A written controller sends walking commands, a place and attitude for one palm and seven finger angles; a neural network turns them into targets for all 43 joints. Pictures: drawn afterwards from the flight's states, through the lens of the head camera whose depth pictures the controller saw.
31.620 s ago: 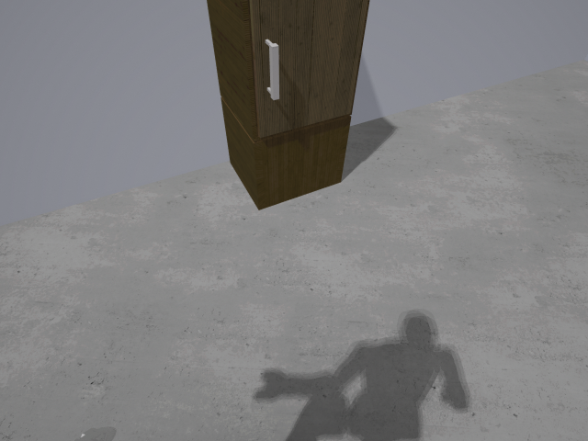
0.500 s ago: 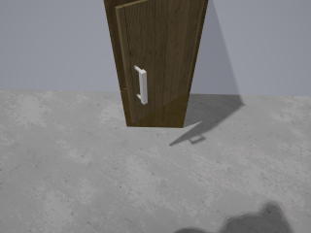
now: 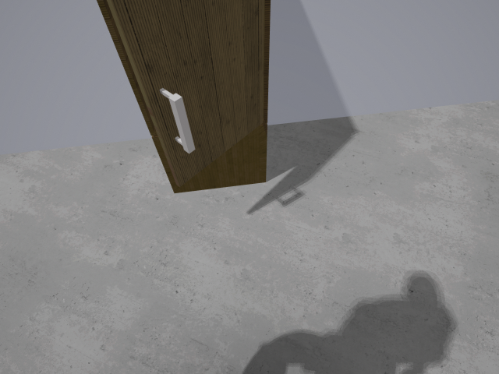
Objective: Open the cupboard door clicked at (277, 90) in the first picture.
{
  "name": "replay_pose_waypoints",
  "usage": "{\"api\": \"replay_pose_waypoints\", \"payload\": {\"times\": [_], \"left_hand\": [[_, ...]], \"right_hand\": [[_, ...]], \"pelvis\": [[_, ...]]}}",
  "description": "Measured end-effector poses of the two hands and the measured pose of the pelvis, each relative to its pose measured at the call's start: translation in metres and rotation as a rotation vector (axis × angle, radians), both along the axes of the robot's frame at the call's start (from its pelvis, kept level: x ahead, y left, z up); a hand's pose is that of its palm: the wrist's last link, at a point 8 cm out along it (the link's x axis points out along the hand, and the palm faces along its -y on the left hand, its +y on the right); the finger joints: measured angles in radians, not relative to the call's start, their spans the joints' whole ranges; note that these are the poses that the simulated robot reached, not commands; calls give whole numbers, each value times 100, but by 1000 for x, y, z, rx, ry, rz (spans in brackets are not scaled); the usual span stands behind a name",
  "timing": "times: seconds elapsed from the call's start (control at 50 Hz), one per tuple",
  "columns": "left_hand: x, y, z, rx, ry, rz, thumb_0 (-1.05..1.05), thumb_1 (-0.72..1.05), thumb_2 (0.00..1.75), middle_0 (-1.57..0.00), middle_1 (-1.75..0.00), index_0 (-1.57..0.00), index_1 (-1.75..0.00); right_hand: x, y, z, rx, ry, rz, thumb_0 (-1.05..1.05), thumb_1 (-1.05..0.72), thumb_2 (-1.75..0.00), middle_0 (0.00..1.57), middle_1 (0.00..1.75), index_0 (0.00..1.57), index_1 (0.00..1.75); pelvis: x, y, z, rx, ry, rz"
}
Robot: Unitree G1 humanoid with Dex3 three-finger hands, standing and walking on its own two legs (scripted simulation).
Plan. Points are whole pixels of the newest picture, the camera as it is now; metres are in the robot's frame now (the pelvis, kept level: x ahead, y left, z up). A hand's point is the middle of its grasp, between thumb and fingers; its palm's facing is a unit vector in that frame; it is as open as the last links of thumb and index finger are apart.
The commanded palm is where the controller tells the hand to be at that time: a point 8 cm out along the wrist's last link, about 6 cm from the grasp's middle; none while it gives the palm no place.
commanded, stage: walk to a spot facing it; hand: left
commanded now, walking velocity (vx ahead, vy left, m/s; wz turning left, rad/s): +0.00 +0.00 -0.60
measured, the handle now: (177, 122) +0.68 +0.25 -0.06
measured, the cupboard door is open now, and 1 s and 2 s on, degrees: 40 40 40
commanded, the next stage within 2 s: none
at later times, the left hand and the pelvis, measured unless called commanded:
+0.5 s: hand out of the picture +0.10 +0.19 -0.16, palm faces -0.18 -0.95 -0.25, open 7.4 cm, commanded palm none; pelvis +0.01 +0.00 +0.01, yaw -17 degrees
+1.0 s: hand (214, 320) +0.23 +0.10 -0.16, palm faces -0.55 -0.79 -0.26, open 7.4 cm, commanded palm none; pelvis +0.02 -0.02 +0.00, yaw -35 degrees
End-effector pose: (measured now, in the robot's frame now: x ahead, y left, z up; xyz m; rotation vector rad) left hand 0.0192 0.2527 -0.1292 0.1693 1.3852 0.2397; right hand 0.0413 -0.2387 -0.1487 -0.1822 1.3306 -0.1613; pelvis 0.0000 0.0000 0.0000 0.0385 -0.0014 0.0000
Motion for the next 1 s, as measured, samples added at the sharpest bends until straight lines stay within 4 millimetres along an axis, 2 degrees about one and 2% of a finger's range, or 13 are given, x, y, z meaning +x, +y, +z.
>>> {"api": "replay_pose_waypoints", "payload": {"times": [0.08,0.14,0.24,0.4,0.46,0.52,0.58,0.66,0.76,0.82,0.86,0.9,1.0], "left_hand": [[17,-10,4,32,-52,-42,1,91,90,-20,-30,-20,-30],[22,-18,11,40,-52,-60,1,91,90,-20,-30,-20,-30],[30,-29,19,30,-23,-124,1,90,90,-20,-30,-20,-30],[55,-26,16,4,-19,-209,1,90,90,-20,-30,-21,-30],[69,-19,11,-6,-26,-239,1,90,90,-20,-30,-21,-30],[89,-11,0,-18,-37,-275,1,90,90,-20,-30,-21,-30],[116,-6,-7,-30,-63,-323,1,90,90,-20,-30,-21,-30],[155,-14,0,-43,-119,-394,1,91,90,-20,-30,-20,-30],[198,-46,9,-50,-168,-523,1,91,90,-19,-30,-20,-30],[219,-71,9,-42,-206,-606,1,91,90,-19,-30,-20,-30],[227,-85,6,-29,-227,-651,1,91,90,-19,-30,-20,-30],[229,-96,8,-26,-222,-681,1,91,90,-20,-30,-20,-30],[228,-114,6,-52,-181,-729,1,90,90,-20,-30,-20,-30]], "right_hand": [[-9,-19,-11,12,25,-44,1,-91,-90,20,30,20,30],[-6,-29,-3,7,20,-73,1,-91,-90,20,30,20,30],[14,-39,15,-2,-79,-127,1,-91,-90,20,30,20,30],[45,-37,33,-23,-209,-180,1,-91,-90,20,30,20,30],[50,-32,39,-40,-238,-197,1,-91,-90,20,30,20,30],[46,-27,40,-72,-264,-220,1,-91,-90,20,30,20,30],[28,-22,38,-105,-239,-228,1,-91,-90,20,30,20,30],[-13,-16,41,-109,-144,-262,1,-91,-90,20,30,21,30],[-69,-19,34,-93,-55,-376,1,-91,-90,20,30,21,30],[-103,-26,20,-82,-20,-457,1,-91,-90,20,30,21,30],[-121,-33,11,-82,6,-511,1,-91,-90,20,30,21,30],[-133,-36,12,-92,26,-555,1,-91,-90,20,30,21,30],[-135,-37,28,-113,-10,-620,1,-91,-90,20,30,20,30]], "pelvis": [[-1,-13,-5,-5,-3,-24],[-1,-19,2,3,4,-59],[2,-23,13,19,20,-136],[8,-15,16,14,33,-236],[11,-8,14,5,39,-268],[18,2,7,-20,53,-298],[19,8,3,-31,51,-326],[20,7,9,-45,47,-371],[20,-1,10,-59,44,-447],[20,-14,-1,-47,38,-489],[18,-18,-7,-41,33,-520],[18,-19,-5,-43,24,-542],[22,-20,3,-27,16,-604]]}}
